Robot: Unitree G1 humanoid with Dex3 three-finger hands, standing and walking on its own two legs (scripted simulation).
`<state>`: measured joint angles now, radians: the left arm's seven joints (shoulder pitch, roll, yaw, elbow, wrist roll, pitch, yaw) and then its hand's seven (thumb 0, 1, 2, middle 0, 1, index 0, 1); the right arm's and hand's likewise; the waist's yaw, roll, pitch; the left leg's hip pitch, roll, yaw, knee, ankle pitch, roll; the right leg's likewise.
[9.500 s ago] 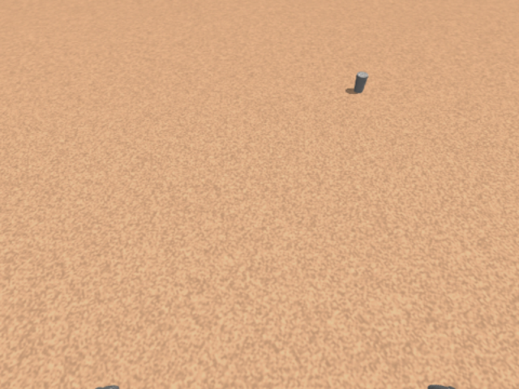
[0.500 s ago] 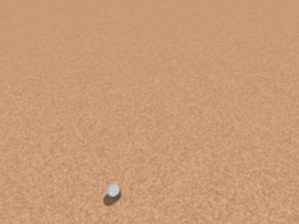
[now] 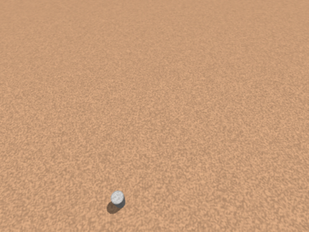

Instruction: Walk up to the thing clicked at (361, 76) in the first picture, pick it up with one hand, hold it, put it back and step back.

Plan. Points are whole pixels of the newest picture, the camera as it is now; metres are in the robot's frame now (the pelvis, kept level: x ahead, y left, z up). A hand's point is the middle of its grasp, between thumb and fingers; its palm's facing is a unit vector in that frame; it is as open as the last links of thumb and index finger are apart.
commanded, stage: stand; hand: left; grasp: from above
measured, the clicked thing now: (119, 200) +0.38 +0.25 -0.72
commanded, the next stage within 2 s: rise first in 0.82 s
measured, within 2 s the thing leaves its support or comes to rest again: neither
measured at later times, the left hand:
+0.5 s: hand out of the picture +0.07 +0.25 -0.16, palm faces -0.02 -0.94 -0.35, open 7.4 cm
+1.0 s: hand out of the picture +0.09 +0.25 -0.15, palm faces +0.03 -0.94 -0.34, open 7.5 cm
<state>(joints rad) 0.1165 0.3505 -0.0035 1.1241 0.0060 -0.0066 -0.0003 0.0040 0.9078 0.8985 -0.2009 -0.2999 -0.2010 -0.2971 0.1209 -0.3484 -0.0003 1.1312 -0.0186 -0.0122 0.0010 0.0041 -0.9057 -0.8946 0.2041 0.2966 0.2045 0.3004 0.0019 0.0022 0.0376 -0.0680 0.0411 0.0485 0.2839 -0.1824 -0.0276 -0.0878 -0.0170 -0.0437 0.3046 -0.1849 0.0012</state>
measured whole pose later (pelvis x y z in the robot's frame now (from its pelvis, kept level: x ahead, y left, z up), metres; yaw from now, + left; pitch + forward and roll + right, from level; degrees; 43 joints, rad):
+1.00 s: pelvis -0.01 +0.00 +0.00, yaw +1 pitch -1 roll +0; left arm 0.10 0.33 0.03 1.06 -0.01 -0.02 0.02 0.01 0.87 0.91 -0.19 -0.34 -0.19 -0.34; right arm 0.17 -0.34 0.00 1.00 0.03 -0.03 -0.02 0.01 -0.91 -0.90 0.20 0.30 0.20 0.30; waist -0.01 0.00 0.04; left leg -0.14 0.04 0.04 0.35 -0.20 -0.02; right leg -0.15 -0.02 -0.05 0.36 -0.20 0.00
